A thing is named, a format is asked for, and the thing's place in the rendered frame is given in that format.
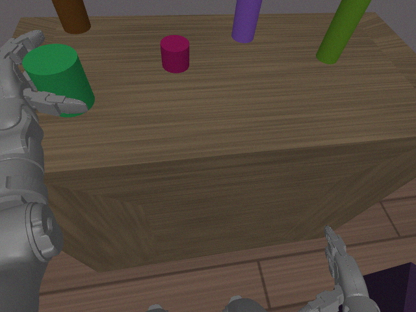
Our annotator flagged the left robot arm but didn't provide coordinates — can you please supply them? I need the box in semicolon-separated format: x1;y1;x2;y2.
0;97;64;312

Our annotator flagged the right robot arm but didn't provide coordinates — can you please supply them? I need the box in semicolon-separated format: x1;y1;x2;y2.
343;296;380;312

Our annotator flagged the right robot hand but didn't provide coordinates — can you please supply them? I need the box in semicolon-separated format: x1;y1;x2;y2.
297;226;369;312

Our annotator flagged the left robot hand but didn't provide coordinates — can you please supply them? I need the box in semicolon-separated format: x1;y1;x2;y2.
0;30;88;116

